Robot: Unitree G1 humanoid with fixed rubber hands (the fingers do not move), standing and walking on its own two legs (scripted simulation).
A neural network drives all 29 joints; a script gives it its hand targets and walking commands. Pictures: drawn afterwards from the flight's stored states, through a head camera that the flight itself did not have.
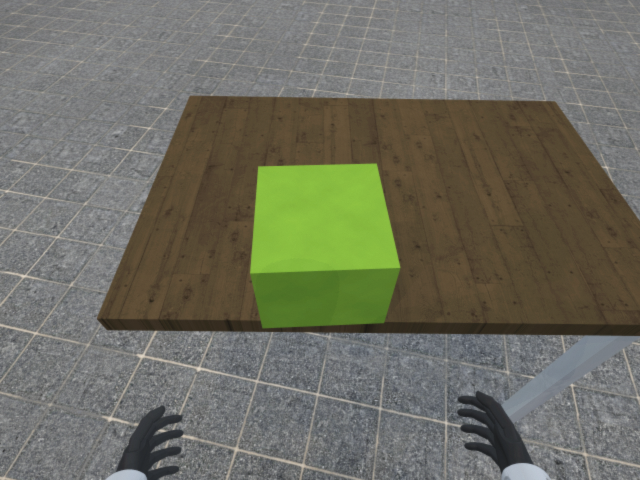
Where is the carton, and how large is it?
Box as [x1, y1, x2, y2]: [250, 164, 399, 327]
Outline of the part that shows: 376,164 258,166 250,274 262,327 375,323 384,321 398,274 399,264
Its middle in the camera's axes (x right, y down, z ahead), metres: +0.00 +0.01 +0.59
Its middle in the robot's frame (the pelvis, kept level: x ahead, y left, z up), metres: +0.44 +0.05 +0.01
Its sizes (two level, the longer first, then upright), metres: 0.201 0.185 0.145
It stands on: a table, 0.72 m high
